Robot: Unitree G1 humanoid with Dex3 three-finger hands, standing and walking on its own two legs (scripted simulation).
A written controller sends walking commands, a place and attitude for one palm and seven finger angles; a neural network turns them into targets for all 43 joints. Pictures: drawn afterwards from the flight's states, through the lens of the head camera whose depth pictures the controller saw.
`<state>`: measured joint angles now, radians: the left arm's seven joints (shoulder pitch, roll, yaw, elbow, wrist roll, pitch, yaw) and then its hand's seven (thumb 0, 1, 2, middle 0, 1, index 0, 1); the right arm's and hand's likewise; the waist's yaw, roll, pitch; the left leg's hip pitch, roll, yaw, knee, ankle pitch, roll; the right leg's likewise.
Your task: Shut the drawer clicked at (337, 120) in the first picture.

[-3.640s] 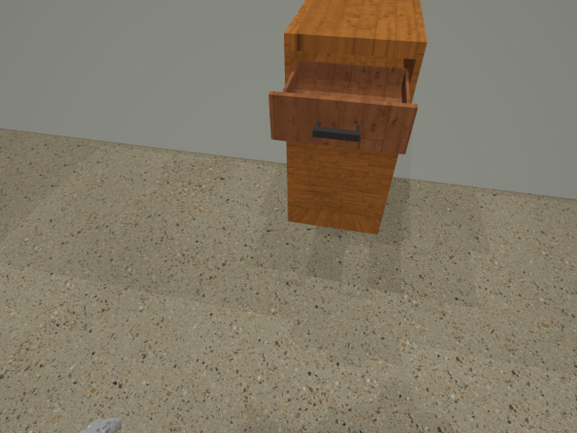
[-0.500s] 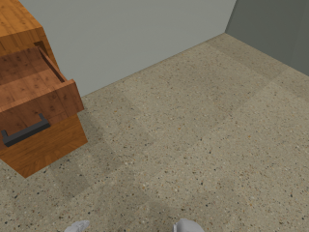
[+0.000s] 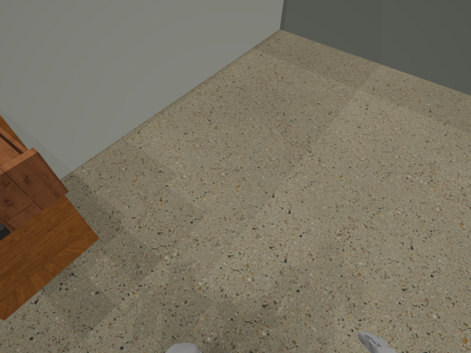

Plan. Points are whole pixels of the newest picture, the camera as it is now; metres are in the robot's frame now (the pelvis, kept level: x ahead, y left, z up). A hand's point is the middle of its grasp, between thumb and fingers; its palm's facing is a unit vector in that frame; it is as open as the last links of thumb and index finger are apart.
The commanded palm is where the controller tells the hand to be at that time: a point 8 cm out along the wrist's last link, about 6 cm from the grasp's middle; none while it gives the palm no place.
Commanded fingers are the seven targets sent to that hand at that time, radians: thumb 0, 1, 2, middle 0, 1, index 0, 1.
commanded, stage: walk to a spot facing it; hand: left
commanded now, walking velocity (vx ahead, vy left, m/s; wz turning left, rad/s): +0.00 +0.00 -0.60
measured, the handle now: out of the picture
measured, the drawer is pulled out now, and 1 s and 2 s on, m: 0.30 0.30 0.30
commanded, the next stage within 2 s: turn to face it in 1.30 s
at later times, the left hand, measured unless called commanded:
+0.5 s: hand out of the picture +0.11 +0.17 -0.16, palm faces -0.28 -0.93 -0.24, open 7.4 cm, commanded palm none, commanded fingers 0.00 0.90 0.90 -0.20 -0.30 -0.20 -0.30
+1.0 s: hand out of the picture +0.11 +0.15 -0.17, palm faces -0.40 -0.90 -0.18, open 7.4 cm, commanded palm none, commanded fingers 0.00 0.90 0.90 -0.20 -0.30 -0.20 -0.30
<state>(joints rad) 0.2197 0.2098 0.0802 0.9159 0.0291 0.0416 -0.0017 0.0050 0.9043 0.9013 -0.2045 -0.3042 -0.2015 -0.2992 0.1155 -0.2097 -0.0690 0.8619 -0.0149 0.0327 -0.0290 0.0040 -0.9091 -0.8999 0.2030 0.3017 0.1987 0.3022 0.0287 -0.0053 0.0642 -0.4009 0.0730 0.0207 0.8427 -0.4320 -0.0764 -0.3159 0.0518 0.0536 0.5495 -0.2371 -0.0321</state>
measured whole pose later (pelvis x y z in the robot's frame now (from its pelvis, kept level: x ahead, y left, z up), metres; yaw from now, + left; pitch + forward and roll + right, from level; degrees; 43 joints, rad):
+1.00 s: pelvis +0.03 -0.02 +0.01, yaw -30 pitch +0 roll -1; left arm 0.37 0.18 0.06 1.00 0.03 -0.02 -0.01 0.00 0.90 0.90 -0.21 -0.30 -0.20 -0.30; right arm 0.17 -0.21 -0.06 0.91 -0.02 -0.01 0.01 0.01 -0.91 -0.90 0.20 0.30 0.20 0.30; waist 0.06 -0.01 0.02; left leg -0.37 0.05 0.06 0.65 -0.31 -0.06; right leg -0.12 0.05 0.11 0.44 -0.31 -0.01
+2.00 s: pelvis +0.15 -0.06 -0.02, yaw -31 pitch +0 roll -2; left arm 0.16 0.21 0.08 0.94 0.03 0.04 0.03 0.00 0.91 0.90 -0.20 -0.30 -0.20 -0.30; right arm 0.23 -0.19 -0.09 0.95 -0.03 0.03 0.00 0.00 -0.91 -0.90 0.20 0.30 0.20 0.30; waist -0.02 -0.04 0.05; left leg -0.37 0.07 0.12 0.75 -0.38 0.01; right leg -0.39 -0.17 -0.27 0.80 -0.43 0.04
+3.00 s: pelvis +0.10 -0.08 -0.01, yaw +6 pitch +0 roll +1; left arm 0.29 0.25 0.07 0.94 0.02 0.03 0.01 0.00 0.90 0.90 -0.21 -0.30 -0.20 -0.30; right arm 0.10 -0.24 -0.07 0.90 -0.01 0.04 0.02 0.01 -0.91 -0.90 0.20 0.30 0.20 0.30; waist 0.04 -0.05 0.10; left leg -0.28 0.01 0.09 0.61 -0.32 0.00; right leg -0.28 -0.20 -0.26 0.75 -0.44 0.05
